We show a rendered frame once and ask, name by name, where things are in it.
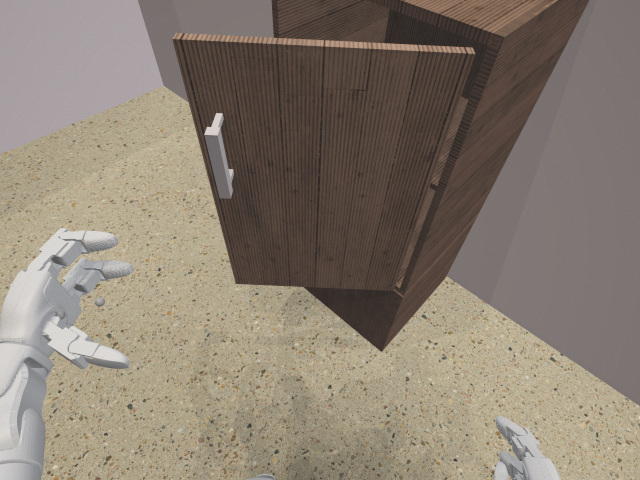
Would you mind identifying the right robot hand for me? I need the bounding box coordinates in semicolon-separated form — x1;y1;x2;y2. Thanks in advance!
494;416;561;480

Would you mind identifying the handle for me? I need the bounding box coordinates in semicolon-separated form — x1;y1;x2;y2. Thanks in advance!
204;113;234;199

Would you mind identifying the cupboard door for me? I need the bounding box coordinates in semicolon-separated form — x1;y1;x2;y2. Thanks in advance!
172;33;475;291

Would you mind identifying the left robot forearm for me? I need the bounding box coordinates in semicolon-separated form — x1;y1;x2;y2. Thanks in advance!
0;342;53;480

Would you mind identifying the left robot hand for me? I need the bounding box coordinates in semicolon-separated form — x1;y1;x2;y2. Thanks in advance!
0;228;134;369

